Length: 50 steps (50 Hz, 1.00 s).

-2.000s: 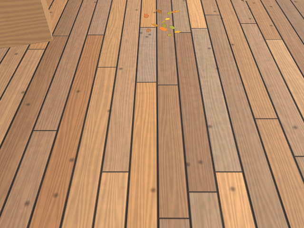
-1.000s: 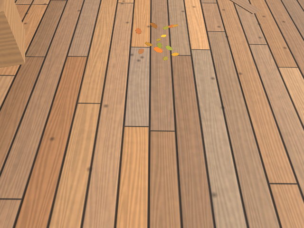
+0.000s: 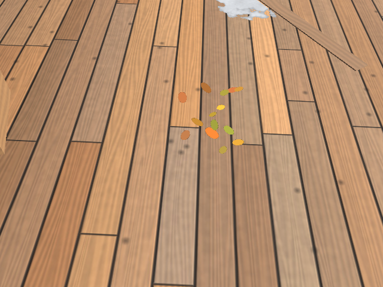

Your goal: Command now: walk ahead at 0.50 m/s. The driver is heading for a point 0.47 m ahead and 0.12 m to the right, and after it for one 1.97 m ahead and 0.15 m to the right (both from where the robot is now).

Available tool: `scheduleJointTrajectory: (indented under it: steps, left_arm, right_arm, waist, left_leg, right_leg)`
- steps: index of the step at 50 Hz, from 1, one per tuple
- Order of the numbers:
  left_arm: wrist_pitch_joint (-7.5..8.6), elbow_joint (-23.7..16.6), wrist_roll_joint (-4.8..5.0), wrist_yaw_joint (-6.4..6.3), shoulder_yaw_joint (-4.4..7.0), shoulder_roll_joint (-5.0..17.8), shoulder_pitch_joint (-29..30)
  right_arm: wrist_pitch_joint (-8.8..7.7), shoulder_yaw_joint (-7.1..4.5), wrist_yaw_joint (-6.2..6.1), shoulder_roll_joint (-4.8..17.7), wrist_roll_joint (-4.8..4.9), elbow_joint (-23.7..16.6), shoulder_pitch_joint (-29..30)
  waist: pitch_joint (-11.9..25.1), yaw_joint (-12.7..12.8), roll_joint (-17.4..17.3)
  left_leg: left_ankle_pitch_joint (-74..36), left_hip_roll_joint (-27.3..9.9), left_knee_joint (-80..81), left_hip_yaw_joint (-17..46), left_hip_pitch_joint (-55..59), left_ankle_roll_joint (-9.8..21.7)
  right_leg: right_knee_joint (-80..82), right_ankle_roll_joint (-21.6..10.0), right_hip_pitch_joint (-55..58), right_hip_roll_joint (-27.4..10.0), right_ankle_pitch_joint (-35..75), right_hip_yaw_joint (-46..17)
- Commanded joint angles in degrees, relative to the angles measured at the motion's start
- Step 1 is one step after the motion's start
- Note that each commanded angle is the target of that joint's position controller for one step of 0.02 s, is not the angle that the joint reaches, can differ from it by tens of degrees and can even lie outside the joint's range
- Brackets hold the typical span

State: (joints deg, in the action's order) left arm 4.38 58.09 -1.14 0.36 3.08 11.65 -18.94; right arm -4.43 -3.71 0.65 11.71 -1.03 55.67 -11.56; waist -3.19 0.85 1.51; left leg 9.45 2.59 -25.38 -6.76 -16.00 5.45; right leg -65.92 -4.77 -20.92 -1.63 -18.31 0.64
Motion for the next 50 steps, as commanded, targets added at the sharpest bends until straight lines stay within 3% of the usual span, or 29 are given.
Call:
scheduleJointTrajectory:
  steps: [1,4,9,15,18,19,20,21,22,23,24,25,26,28,30,32,37,40,44,47,48,49,50]
  left_arm:
    - [-1.12,-1.5,-1.19,0.86,0.47,1.4,-4.8]
    - [-2.08,-3.7,-1.11,1.29,0.6,2.0,0.9]
    - [-2.09,-7.8,-0.38,1.5,0.17,2.2,12.8]
    - [-1.39,-11.1,-0.13,1.4,-0.51,2.1,21.6]
    - [-0.65,-11.4,-0.11,1.12,-0.11,3.1,20.0]
    - [-0.38,-10.3,-0.13,0.76,0.31,3.8,16.4]
    - [0.02,-8.0,-0.27,0.31,0.95,4.7,9.2]
    - [0.62,-4.7,-1.06,-0.23,1.86,6.5,-0.8]
    - [0.93,-3.3,-2.61,-0.86,3.32,12.1,-9.9]
    - [0.35,-3.0,-2.01,-0.2,4.09,15.0,-9.9]
    - [-0.2,-3.8,-0.03,0.16,3.48,12.0,-3.5]
    - [-0.07,-4.7,0.4,0.34,2.38,8.3,1.9]
    - [0.28,-4.8,0.19,0.49,1.58,5.6,4.4]
    - [0.9,-3.3,0.49,0.01,0.59,2.9,3.9]
    - [1.73,-1.9,0.59,-0.26,0.64,4.0,0.5]
    - [2.05,-1.2,0.66,-0.36,0.89,5.7,-1.5]
    - [1.87,-0.2,0.67,-0.33,0.35,5.3,-6.5]
    - [1.93,0.7,0.57,-0.51,0.19,5.5,-9.4]
    - [1.61,2.0,-0.06,-1.09,0.24,6.1,-11.7]
    - [1.39,2.0,-0.41,-1.55,0.6,7.4,-9.3]
    - [1.21,2.0,-0.47,-1.55,0.76,7.9,-8.4]
    - [0.96,1.7,-0.16,-1.42,0.65,7.7,-7.3]
    - [1.02,-0.1,0.5,-1.2,-0.02,5.8,-7.3]
  right_arm:
    - [-1.47,0.0,-0.46,2.8,0.35,0.3,-5.6]
    - [-2.05,-0.32,-0.58,5.2,0.48,1.4,-9.0]
    - [-1.88,0.27,-0.59,4.8,0.54,2.4,-14.3]
    - [-1.73,0.44,-1.27,5.3,-0.06,4.4,-19.6]
    - [-1.5,0.15,-1.79,6.3,-0.45,4.7,-18.1]
    - [-1.42,-0.03,-1.9,7.0,-0.55,4.6,-17.1]
    - [-1.18,-0.16,-1.85,7.4,-0.53,4.6,-16.2]
    - [-1.03,0.05,-1.73,7.0,-0.08,4.1,-15.3]
    - [-1.09,1.02,-1.27,3.6,1.44,1.9,-16.7]
    - [-0.98,1.03,-0.82,1.3,2.46,2.1,-22.1]
    - [-0.56,-0.12,-1.03,5.6,0.98,1.6,-16.0]
    - [-0.9,-0.07,-0.68,5.1,0.64,0.1,-11.7]
    - [-0.93,0.02,-0.51,4.1,0.51,0.0,-10.1]
    - [0.46,0.17,0.11,2.3,-0.92,0.6,-11.8]
    - [1.44,0.12,0.68,1.7,-1.18,0.3,-11.2]
    - [2.07,0.08,0.97,2.1,-1.23,-1.2,-7.0]
    - [2.2,0.45,1.2,2.5,-0.55,-5.3,5.1]
    - [1.96,1.07,1.22,1.8,-0.25,-7.0,10.3]
    - [1.38,1.14,1.07,2.6,-0.23,-9.0,14.6]
    - [0.61,0.49,0.58,3.9,-0.23,-8.4,10.3]
    - [0.26,-0.1,0.15,4.8,-0.34,-6.4,4.2]
    - [-0.3,-0.91,-0.38,6.1,-0.85,-3.1,-5.7]
    - [-0.73,-2.23,-1.03,10.7,-2.36,-0.9,-16.1]
  waist:
    - [1.0,1.1,-4.8]
    - [-0.6,1.0,-4.3]
    - [-2.5,-1.7,-4.5]
    - [-3.4,-4.2,-5.5]
    - [-2.5,-2.2,-5.9]
    - [-0.6,-0.4,-6.4]
    - [3.1,2.6,-6.0]
    - [8.6,6.6,-4.2]
    - [16.6,8.3,3.4]
    - [21.3,5.1,12.2]
    - [14.3,3.4,2.7]
    - [6.7,1.9,1.1]
    - [3.3,0.3,-0.4]
    - [1.6,-2.4,1.6]
    - [1.5,-3.0,1.5]
    - [0.1,-2.8,1.3]
    - [-2.2,-0.2,1.4]
    - [-2.5,1.4,2.0]
    - [-3.4,2.2,2.5]
    - [-1.2,-0.8,3.1]
    - [1.9,-3.4,3.1]
    - [7.1,-7.5,1.2]
    - [14.4,-10.6,-3.9]
  left_leg:
    - [-4.2,-14.9,17.3,16.5,5.0,5.8]
    - [-7.9,-14.1,19.2,13.3,6.4,6.3]
    - [-14.9,-12.5,19.7,10.0,11.3,5.5]
    - [-24.3,-14.3,16.7,8.2,20.8,5.7]
    - [-36.4,-15.8,11.4,7.3,24.1,5.0]
    - [-44.4,-15.6,6.9,6.6,24.1,4.3]
    - [-48.8,-14.6,-1.3,5.7,23.5,3.5]
    - [-42.6,-12.3,-13.1,4.0,17.1,2.4]
    - [-20.0,-7.7,-32.3,1.2,1.4,0.5]
    - [22.1,2.3,-48.9,4.0,-14.5,-0.6]
    - [17.1,-2.0,-51.3,10.4,-19.0,0.5]
    - [11.6,-4.2,-48.6,9.9,-19.7,0.5]
    - [8.3,-6.1,-45.2,9.5,-17.8,0.4]
    - [6.2,-7.9,-40.6,9.0,-12.9,-0.8]
    - [5.0,-8.0,-38.9,7.7,-13.0,-1.9]
    - [1.8,-9.0,-36.0,6.8,-16.9,-3.0]
    - [-6.7,-9.4,-22.9,4.6,-22.6,-4.8]
    - [-9.6,-7.8,-15.3,2.9,-21.4,-4.3]
    - [-7.2,-6.3,-9.4,2.3,-21.2,-2.2]
    - [-0.8,-3.3,-5.8,1.1,-13.0,0.6]
    - [0.3,-1.3,-4.1,0.4,-5.9,1.8]
    - [-2.8,-0.8,-0.7,0.4,6.5,3.3]
    - [0.5,-12.5,-0.4,13.0,22.0,6.3]
  right_leg:
    - [0.8,0.8,-7.5,-4.0,3.7,-1.8]
    - [5.2,2.3,-12.9,-5.2,8.4,-0.4]
    - [18.8,3.9,-17.8,-5.0,16.7,1.8]
    - [30.5,1.9,-16.9,-2.2,17.3,4.1]
    - [34.2,-0.7,-11.9,-0.1,11.4,4.7]
    - [35.1,-1.8,-6.6,1.8,9.1,5.5]
    - [37.6,-3.0,1.4,3.7,9.1,6.3]
    - [39.9,-4.7,15.2,2.2,12.0,4.5]
    - [40.8,-8.9,32.1,-12.5,7.4,-13.2]
    - [48.3,-15.6,40.4,-23.8,8.1,-38.1]
    - [49.8,-12.8,33.6,-20.1,2.1,-33.4]
    - [52.1,-10.9,24.5,-18.2,3.0,-25.2]
    - [54.4,-8.9,18.6,-15.4,6.7,-19.8]
    - [56.6,-6.4,12.2,-11.5,12.3,-12.3]
    - [57.5,-6.8,11.5,-10.5,17.7,-9.6]
    - [59.0,-7.1,12.1,-10.0,18.7,-7.7]
    - [60.1,-6.3,16.2,-8.4,24.1,-4.3]
    - [59.4,-6.0,19.5,-8.4,28.6,-2.7]
    - [56.7,-6.4,26.6,-10.7,34.3,-2.3]
    - [49.3,-5.1,28.7,-11.6,50.1,-0.9]
    - [42.2,-4.4,28.5,-10.9,56.1,-0.2]
    - [31.0,-3.2,24.4,-8.6,53.7,1.8]
    - [14.0,-2.1,12.1,-5.6,34.6,3.7]
